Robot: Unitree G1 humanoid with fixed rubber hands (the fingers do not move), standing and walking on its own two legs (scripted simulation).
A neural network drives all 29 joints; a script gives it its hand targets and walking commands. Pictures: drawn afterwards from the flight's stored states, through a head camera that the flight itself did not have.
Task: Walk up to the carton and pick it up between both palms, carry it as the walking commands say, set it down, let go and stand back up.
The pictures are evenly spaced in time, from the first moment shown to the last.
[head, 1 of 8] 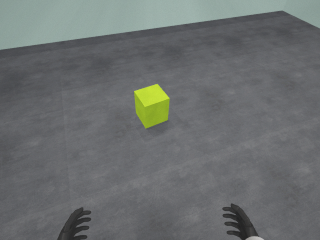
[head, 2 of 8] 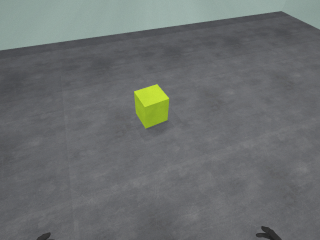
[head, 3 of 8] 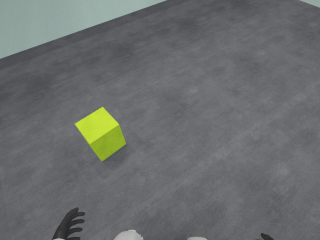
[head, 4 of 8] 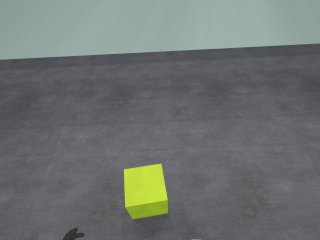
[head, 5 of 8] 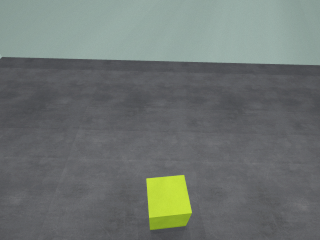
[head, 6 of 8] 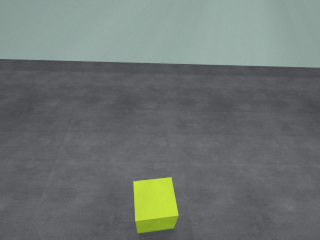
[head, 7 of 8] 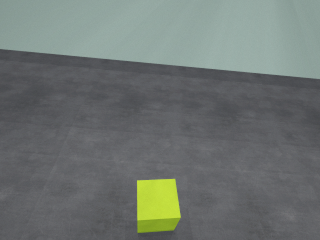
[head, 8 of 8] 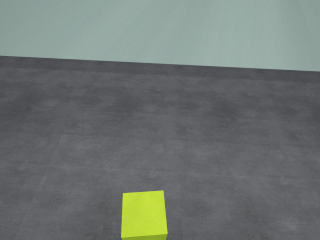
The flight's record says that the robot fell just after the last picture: no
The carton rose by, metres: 0.00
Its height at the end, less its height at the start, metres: +0.00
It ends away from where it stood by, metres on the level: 0.00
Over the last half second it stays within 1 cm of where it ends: yes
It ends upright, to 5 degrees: yes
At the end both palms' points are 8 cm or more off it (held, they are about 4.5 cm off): yes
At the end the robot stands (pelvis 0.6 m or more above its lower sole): yes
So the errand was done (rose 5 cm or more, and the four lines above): no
